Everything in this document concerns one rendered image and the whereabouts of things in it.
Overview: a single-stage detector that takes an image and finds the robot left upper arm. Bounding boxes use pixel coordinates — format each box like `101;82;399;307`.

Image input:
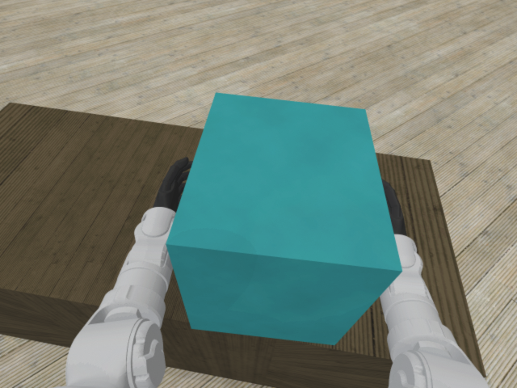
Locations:
52;318;166;388

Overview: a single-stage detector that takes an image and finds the robot right hand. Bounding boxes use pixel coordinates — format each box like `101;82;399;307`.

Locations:
381;179;407;236

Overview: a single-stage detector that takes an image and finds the left robot forearm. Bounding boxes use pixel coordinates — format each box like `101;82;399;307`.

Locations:
65;207;176;385

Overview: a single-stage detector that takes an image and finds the carton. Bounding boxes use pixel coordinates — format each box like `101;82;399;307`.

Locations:
166;93;402;345

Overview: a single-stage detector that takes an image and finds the pedestal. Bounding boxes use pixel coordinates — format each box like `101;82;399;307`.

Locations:
0;103;486;388

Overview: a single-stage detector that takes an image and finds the robot right upper arm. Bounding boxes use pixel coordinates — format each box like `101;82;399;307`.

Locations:
389;350;489;388

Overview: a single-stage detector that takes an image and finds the robot left hand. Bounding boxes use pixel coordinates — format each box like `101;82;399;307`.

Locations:
153;157;193;212

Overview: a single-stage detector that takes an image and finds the right robot forearm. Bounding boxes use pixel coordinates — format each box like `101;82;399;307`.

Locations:
380;234;489;387

